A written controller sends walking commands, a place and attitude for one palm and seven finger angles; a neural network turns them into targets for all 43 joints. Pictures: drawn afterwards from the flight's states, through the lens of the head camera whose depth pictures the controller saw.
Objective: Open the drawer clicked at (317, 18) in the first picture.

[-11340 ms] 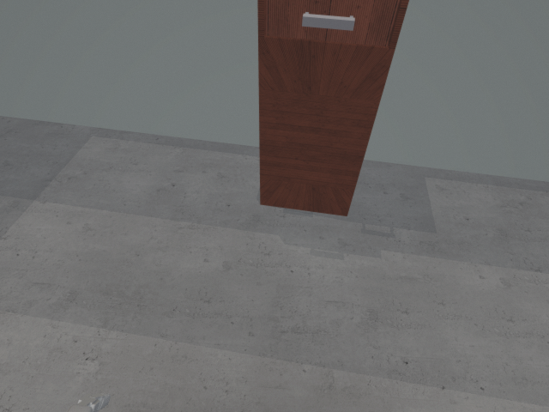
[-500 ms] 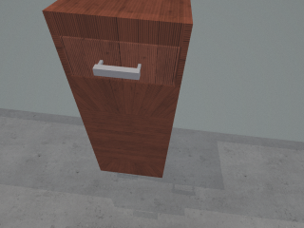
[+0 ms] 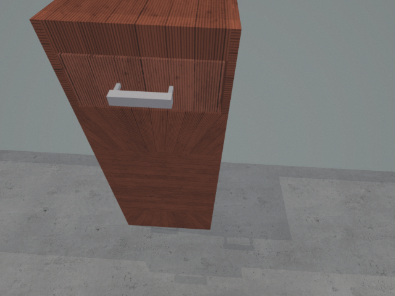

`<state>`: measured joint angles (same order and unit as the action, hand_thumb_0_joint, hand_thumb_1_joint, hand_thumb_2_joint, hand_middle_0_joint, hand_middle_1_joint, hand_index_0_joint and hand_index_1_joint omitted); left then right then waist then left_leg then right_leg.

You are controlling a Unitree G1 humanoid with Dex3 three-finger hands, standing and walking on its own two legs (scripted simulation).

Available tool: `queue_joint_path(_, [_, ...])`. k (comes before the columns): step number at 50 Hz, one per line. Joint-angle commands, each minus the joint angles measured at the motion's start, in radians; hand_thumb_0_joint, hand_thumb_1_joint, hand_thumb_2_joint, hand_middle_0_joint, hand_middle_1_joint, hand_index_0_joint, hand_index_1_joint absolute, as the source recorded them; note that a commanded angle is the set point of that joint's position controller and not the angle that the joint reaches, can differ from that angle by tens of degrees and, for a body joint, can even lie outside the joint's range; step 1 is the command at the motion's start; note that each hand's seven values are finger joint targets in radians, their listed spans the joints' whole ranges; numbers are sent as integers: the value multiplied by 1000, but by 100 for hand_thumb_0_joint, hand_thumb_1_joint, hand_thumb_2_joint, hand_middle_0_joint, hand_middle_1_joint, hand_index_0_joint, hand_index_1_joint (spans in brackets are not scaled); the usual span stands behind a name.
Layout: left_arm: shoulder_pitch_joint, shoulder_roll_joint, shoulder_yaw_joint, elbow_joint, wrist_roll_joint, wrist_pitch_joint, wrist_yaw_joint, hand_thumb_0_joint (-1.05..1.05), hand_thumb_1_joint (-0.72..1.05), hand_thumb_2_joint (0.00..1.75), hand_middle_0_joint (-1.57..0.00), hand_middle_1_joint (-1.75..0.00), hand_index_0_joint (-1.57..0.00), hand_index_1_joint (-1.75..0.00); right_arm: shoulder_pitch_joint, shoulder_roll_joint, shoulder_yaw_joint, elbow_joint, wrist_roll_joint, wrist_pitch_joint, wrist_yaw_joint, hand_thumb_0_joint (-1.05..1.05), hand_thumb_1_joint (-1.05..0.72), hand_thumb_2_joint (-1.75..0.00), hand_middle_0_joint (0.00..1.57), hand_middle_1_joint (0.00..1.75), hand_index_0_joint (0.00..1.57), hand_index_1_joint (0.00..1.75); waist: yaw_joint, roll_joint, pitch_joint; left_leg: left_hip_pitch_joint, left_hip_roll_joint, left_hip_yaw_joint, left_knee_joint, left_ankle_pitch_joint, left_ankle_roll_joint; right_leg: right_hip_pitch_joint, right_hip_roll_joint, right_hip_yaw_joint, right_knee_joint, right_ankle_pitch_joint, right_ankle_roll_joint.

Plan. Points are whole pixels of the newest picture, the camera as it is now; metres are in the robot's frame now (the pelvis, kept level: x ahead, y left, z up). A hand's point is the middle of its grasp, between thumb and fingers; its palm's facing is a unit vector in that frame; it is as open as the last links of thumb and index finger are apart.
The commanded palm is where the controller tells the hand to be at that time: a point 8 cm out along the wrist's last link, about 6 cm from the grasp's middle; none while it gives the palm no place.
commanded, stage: come to a stop and stand still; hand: left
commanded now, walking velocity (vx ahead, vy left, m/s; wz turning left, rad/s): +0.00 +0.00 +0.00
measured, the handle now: (142, 93) +0.53 +0.17 +0.12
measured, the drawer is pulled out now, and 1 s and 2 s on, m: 0.00 0.00 0.00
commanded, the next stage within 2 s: look again from close up in 0.04 s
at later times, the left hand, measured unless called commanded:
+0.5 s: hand out of the picture -0.02 +0.18 -0.18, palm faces +0.02 -0.98 -0.21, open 7.4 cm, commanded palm none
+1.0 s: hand out of the picture -0.07 +0.15 -0.19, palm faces +0.07 -0.98 -0.16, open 7.4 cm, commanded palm none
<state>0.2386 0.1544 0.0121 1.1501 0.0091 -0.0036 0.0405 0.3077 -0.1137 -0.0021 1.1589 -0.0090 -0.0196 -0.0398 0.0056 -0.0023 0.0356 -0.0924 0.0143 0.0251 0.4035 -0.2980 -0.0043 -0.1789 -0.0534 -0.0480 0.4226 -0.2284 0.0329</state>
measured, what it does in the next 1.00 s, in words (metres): stands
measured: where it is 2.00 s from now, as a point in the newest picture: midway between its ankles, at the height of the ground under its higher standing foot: outside the picture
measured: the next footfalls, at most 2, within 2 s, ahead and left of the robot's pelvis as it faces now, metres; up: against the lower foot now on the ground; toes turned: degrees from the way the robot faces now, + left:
none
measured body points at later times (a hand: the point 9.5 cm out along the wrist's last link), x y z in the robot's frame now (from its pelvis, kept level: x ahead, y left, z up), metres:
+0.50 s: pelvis -0.03 +0.00 -0.01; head -0.05 +0.00 +0.44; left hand -0.02 +0.23 -0.16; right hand -0.01 -0.23 -0.16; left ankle -0.05 +0.12 -0.74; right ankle +0.00 -0.14 -0.74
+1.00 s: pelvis -0.03 -0.02 -0.01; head -0.03 -0.01 +0.44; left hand -0.07 +0.20 -0.17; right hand -0.08 -0.23 -0.17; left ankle -0.05 +0.12 -0.74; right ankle +0.00 -0.14 -0.74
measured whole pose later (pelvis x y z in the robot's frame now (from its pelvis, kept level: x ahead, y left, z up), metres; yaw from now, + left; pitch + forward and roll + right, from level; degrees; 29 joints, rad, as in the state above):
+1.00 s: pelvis -0.03 -0.02 -0.01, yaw +0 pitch -1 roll +0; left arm 0.40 0.14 0.03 1.10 0.03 -0.01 0.01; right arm 0.41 -0.13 -0.01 1.11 -0.03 0.00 -0.02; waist 0.00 -0.01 0.00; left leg -0.20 0.03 0.01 0.57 -0.35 0.00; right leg -0.28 -0.03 -0.04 0.59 -0.29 -0.01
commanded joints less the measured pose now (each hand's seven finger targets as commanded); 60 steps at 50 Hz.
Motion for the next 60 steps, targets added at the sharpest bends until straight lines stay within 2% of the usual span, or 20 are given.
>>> queue_joint_path(1, [80, 78, 11, -24, -3, -9, 0, 0, 90, 90, -20, -30, -20, -30, 66, -107, -18, -22, 2, -13, -6, 0, -90, -90, 20, 30, 20, 30, 7, 6, 14, -70, 97, -53, -65, 325, 15, 59, -63, 38, -30, 247, -34])
queue_joint_path(6, [81, 81, 10, -21, -2, -11, 2, 0, 90, 90, -20, -30, -20, -30, 68, -105, -20, -20, 3, -13, -7, 0, -90, -90, 20, 30, 20, 30, 4, 9, 13, -58, 98, -48, -64, 325, 15, 55, -63, 42, -33, 254, -36])
queue_joint_path(7, [138, 110, 6, 0, 9, -36, 44, 0, 90, 90, -20, -30, -20, -30, -15, -155, -20, -98, 12, -23, 6, 0, -90, -90, 20, 30, 20, 30, 20, -4, 20, -136, 104, -14, 136, 478, -9, 39, -104, 92, 28, 614, -46])
queue_joint_path(8, [144, 158, 12, -20, 10, -52, 35, 0, 90, 90, -20, -30, -20, -30, -15, -133, -16, -134, 8, -19, 11, 0, -90, -90, 20, 30, 20, 30, -1, 15, -6, -139, 60, 13, 136, 423, -12, 89, -127, 66, 69, 853, -55])
queue_joint_path(9, [134, 144, 13, -45, 6, -50, 28, 0, 90, 90, -20, -30, -20, -30, 68, -97, -21, -122, 0, -23, 8, 0, -90, -90, 20, 30, 20, 30, -21, 46, -108, -107, 46, -4, 75, 325, 3, 135, -129, 80, 139, 811, -67])
queue_joint_path(11, [111, 114, 1, -53, 0, -41, 22, 0, 90, 90, -20, -30, -20, -30, 83, -117, -22, -116, 3, -21, 4, 0, -90, -90, 20, 30, 20, 30, -19, 4, -188, -66, 81, -36, 84, 401, 13, 134, -93, 45, 129, 552, -65])
queue_joint_path(14, [83, 92, -4, -74, 5, -22, 12, 0, 90, 90, -20, -30, -20, -30, 48, -135, -22, -131, -2, -13, 3, 0, -90, -90, 20, 30, 20, 30, -10, 18, -53, -108, 96, -55, 48, 390, 25, 37, -56, 33, 93, 258, -57])
queue_joint_path(18, [80, 97, -8, -79, 8, -11, 1, 0, 90, 90, -20, -30, -20, -30, 23, -133, -16, -146, -2, -3, 10, 0, -90, -90, 20, 30, 20, 30, -7, 5, 102, -199, 82, -73, -31, 124, 33, -44, -44, 55, 23, 51, -52])
queue_joint_path(22, [88, 106, -9, -95, 7, -7, -5, 0, 90, 90, -20, -30, -20, -30, 21, -147, -15, -153, -3, -1, 16, 0, -90, -90, 20, 30, 20, 30, -5, 11, 126, -238, 71, -85, -78, -30, 34, -54, -38, 68, -7, -34, -50])
queue_joint_path(36, [130, 97, 0, -92, 6, -13, -12, 0, 90, 90, -20, -30, -20, -30, 80, -129, -9, -105, -6, 1, 18, 0, -90, -90, 20, 30, 20, 30, -7, -23, 57, -211, 54, -69, -69, -109, 30, -42, -48, 82, -53, -160, -52])
queue_joint_path(40, [155, 88, 12, -95, 17, -2, -18, 0, 90, 90, -20, -30, -20, -30, 92, -145, -21, -99, -19, 15, 21, 0, -90, -90, 20, 30, 20, 30, -2, 19, 111, -284, 74, -100, -95, -343, 52, -100, -18, 63, -8, -339, -61])
queue_joint_path(45, [192, 64, 25, -92, 15, -12, -29, 0, 90, 90, -20, -30, -20, -30, 108, -127, -25, -99, -19, 6, 19, 0, -90, -90, 20, 30, 20, 30, 0, 20, 127, -299, 75, -106, -58, -308, 71, -111, -9, 80, 34, -316, -85])
queue_joint_path(49, [226, 69, 33, -87, 14, -23, -30, 0, 90, 90, -20, -30, -20, -30, 106, -101, -22, -106, -17, -8, 19, 0, -90, -90, 20, 30, 20, 30, 13, -29, 136, -333, 46, -67, 40, -237, 66, -82, -46, 150, -1, -324, -117])
queue_joint_path(53, [285, 118, 51, -64, 11, -31, -20, 0, 90, 90, -20, -30, -20, -30, 105, -56, -18, -117, -13, -15, 21, 0, -90, -90, 20, 30, 20, 30, 9, -158, 89, -330, -6, 55, 283, -139, 49, -60, -175, 309, -133, -384, -188])
queue_joint_path(55, [217, 97, 47, -83, 12, -28, -19, 0, 90, 90, -20, -30, -20, -30, 139, -47, -10, -99, -13, -24, 23, 0, -90, -90, 20, 30, 20, 30, -28, -109, 101, -206, 6, 43, 163, -72, 51, -161, -137, 212, -55, -276, -168])
queue_joint_path(56, [184, 59, 38, -91, 11, -26, -20, 0, 90, 90, -20, -30, -20, -30, 182, -56, -7, -75, -11, -30, 20, 0, -90, -90, 20, 30, 20, 30, -45, -5, 105, -117, 41, -10, 71, 55, 51, -215, -70, 117, 54, -151, -135])
queue_joint_path(57, [171, 19, 27, -99, 11, -25, -20, 0, 90, 90, -20, -30, -20, -30, 237, -97, -12, -44, -12, -37, 12, 0, -90, -90, 20, 30, 20, 30, -50, 158, 84, -63, 148, -137, 15, 273, 78, -239, 11, 10, 196, -62, -90])
queue_joint_path(58, [169, -2, 19, -103, 10, -27, -15, 0, 90, 90, -20, -30, -20, -30, 272, -135, -17, -27, -12, -40, -1, 0, -90, -90, 20, 30, 20, 30, -48, 282, 57, -15, 250, -220, -16, 608, 127, -245, 40, -61, 275, -87, -55])
queue_joint_path(59, [160, 5, 19, -98, 9, -27, -10, 0, 90, 90, -20, -30, -20, -30, 233, -133, -12, -23, -12, -34, -10, 0, -90, -90, 20, 30, 20, 30, -29, 287, 58, 7, 266, -186, 24, 876, 149, -223, 32, -49, 255, -167, -54])
queue_joint_path(60, [181, 5, 22, -83, 3, -27, -9, 0, 90, 90, -20, -30, -20, -30, 187, -132, -9, -35, -10, -29, -15, 0, -90, -90, 20, 30, 20, 30, -12, 231, 49, 2, 238, -135, 76, 987, 132, -156, 20, -39, 174, -107, -60])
